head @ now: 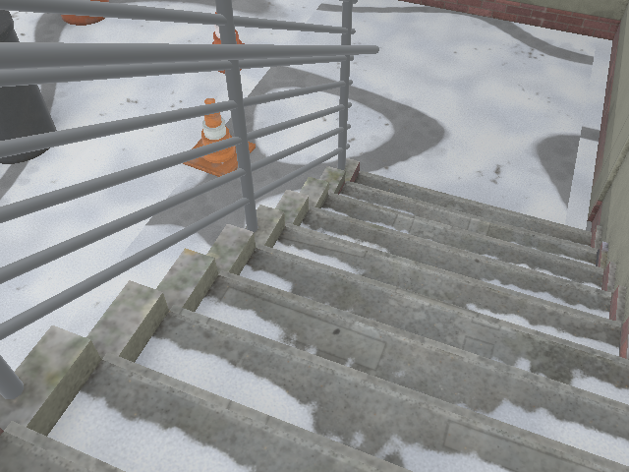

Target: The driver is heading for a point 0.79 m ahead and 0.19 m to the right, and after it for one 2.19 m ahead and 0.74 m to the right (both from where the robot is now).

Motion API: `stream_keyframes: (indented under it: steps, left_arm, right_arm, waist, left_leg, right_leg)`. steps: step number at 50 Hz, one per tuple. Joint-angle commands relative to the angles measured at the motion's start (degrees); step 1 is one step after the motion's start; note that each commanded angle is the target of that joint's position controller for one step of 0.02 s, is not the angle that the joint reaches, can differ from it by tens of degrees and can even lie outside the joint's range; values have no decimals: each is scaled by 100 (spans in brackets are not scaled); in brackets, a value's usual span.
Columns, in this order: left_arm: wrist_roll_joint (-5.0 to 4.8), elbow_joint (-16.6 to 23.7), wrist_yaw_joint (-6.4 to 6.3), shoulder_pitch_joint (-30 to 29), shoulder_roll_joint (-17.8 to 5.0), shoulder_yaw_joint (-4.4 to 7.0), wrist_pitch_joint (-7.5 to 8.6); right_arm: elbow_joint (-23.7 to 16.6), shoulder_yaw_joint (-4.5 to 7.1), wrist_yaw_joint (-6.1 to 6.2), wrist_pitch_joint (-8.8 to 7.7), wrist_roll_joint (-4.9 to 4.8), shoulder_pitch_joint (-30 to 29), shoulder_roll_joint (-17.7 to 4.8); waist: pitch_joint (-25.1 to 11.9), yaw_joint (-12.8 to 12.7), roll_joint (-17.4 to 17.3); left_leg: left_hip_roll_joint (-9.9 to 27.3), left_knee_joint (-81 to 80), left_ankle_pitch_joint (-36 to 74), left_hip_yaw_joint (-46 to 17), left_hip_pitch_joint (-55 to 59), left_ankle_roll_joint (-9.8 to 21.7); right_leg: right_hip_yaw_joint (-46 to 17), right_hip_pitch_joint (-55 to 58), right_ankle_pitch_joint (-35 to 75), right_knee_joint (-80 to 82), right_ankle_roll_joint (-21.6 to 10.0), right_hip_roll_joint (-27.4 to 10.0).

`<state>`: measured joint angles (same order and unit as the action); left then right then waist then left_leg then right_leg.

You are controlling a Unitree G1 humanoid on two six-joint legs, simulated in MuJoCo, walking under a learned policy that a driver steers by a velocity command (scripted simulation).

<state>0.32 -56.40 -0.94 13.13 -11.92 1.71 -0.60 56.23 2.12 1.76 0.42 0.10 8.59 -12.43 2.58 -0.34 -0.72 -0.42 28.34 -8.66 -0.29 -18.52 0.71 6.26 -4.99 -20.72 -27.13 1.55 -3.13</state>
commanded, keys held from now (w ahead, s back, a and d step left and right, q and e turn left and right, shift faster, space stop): no key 0.38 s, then w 0.62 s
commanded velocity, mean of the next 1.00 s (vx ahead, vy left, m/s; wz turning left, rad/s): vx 0.20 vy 0.00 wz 0.01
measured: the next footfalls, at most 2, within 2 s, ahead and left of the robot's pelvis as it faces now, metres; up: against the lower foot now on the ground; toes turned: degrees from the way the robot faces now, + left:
right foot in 1.08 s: +0.26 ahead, -0.10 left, +0.00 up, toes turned -7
left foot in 1.50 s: +0.52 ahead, +0.04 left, -0.16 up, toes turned +0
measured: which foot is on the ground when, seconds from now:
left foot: down 0.00-1.00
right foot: down 0.00-0.62, up 0.64-1.00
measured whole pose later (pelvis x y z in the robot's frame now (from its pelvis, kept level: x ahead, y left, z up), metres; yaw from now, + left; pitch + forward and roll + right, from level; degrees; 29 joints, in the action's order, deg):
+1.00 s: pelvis +0.16 +0.01 +0.00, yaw -2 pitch +0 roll +2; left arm 2.7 -53.8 1.5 8.0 -11.8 2.4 0.6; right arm 63.5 2.2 1.3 -4.2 1.4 28.1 -8.5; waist 0.0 3.2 1.2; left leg -2.9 21.4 -20.3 5.3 -1.0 2.8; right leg 3.4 -30.3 -6.7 -51.1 -3.4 -3.3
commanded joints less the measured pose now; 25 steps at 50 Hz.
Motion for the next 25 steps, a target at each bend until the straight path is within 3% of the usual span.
stream_keyframes:
  steps: [1, 19, 21, 23, 25]
  left_arm:
    - [18, 25, -65, 362, -531, 96, -45]
    - [37, -548, -116, 817, -204, -46, -23]
    - [56, -630, -102, 1054, -293, -6, -39]
    - [42, -591, -102, 1135, -516, 85, -101]
    - [14, -622, -133, 1192, -597, 147, -110]
  right_arm:
    - [-3, 100, 61, 30, 7, 150, -588]
    - [901, -81, 59, 40, 19, 723, -252]
    - [954, -89, 51, 61, 15, 845, -228]
    - [853, -39, 26, 98, 69, 745, -262]
    - [595, -74, -51, 61, 166, 454, -15]
  waist:
    - [-172, 6, 171]
    - [276, 77, 71]
    - [235, 36, 240]
    - [615, -58, 623]
    - [1095, -126, 924]
  left_leg:
    - [479, -265, 1669, -425, 822, 230]
    - [460, -864, 441, -414, 773, -28]
    - [214, -659, -646, -210, 649, -4]
    - [-156, 54, -1648, 274, 15, 67]
    - [-3, 1007, -1241, 431, -689, 96]
  right_leg:
    - [-373, -564, 989, 661, -186, -372]
    - [-574, -768, -3, 1212, -299, -344]
    - [-656, -776, -1230, 1372, -386, -301]
    - [-1134, -958, -2670, 1739, -688, -606]
    - [-1690, -973, -2710, 2165, -1006, -1246]
Velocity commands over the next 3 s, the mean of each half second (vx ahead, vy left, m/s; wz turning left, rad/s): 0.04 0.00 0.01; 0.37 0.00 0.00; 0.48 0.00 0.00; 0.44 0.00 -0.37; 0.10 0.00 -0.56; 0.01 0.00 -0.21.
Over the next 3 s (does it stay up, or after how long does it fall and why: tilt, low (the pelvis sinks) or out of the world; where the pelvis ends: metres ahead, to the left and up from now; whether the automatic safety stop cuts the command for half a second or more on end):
stays up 0.86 -0.25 -0.50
